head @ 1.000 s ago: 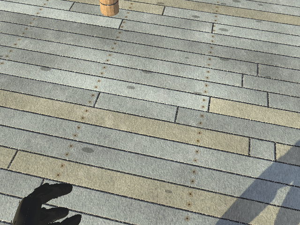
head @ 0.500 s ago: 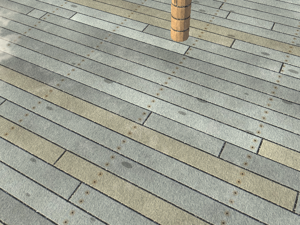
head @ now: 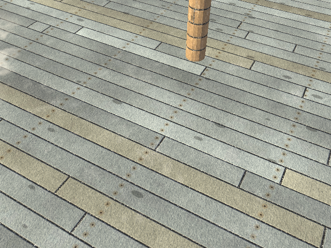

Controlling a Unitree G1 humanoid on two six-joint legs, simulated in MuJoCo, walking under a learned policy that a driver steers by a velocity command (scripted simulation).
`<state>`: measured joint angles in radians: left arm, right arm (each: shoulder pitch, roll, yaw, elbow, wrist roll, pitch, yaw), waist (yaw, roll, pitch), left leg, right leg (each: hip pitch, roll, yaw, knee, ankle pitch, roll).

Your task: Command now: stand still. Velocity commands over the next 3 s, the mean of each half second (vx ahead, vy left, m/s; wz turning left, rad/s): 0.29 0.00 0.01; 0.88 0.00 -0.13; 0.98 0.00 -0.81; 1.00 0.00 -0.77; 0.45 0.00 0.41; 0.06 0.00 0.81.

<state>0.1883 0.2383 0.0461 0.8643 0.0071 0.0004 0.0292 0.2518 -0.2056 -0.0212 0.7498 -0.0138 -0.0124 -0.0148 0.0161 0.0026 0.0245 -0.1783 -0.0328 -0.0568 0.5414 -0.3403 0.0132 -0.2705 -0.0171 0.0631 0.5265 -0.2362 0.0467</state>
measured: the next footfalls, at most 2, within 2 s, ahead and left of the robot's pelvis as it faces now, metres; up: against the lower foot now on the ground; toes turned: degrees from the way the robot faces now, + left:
right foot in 0.46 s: +0.14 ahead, -0.17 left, +0.00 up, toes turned -3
left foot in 0.94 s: +0.58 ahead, +0.04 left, +0.00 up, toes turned +0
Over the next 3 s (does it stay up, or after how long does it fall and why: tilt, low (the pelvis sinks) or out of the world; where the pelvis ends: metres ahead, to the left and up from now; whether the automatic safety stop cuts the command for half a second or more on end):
stays up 1.58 -0.63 0.00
